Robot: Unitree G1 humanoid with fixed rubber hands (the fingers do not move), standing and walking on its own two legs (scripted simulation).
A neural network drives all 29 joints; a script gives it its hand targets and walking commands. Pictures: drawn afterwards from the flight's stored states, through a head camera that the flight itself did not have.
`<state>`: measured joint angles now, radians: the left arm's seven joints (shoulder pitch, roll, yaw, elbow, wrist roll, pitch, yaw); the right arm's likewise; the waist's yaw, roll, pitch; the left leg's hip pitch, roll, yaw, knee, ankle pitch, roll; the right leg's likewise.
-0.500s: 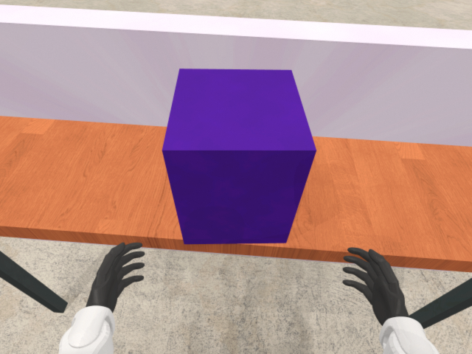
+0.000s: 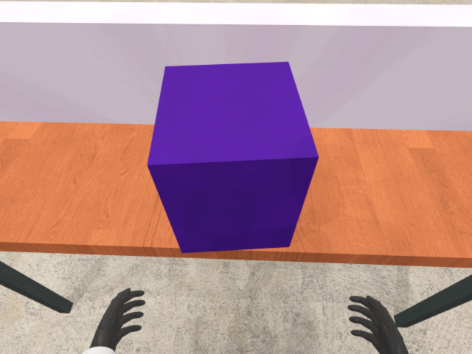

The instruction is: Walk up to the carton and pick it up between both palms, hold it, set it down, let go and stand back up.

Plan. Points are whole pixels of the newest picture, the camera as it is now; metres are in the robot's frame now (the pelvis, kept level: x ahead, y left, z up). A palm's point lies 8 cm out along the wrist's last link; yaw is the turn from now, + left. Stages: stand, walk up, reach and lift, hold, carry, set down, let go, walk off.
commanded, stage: set down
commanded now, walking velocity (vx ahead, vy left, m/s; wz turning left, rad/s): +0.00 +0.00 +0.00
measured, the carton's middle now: (231, 163) +0.40 +0.06 +0.10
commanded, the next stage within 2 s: let go in 0.42 s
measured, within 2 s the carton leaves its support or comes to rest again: neither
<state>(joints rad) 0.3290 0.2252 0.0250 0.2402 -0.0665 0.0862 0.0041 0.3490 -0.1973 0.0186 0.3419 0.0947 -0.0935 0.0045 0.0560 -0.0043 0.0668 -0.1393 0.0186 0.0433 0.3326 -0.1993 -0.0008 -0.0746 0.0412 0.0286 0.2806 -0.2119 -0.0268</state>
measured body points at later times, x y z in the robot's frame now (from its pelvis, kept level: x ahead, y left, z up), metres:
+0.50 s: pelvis -0.03 +0.00 +0.00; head -0.02 +0.01 +0.45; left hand +0.13 +0.23 -0.10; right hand +0.14 -0.22 -0.09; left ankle -0.02 +0.12 -0.75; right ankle -0.04 -0.10 -0.75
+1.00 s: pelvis -0.03 +0.00 +0.00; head -0.02 +0.01 +0.44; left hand +0.14 +0.23 -0.10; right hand +0.13 -0.23 -0.09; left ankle -0.02 +0.12 -0.75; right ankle -0.04 -0.10 -0.75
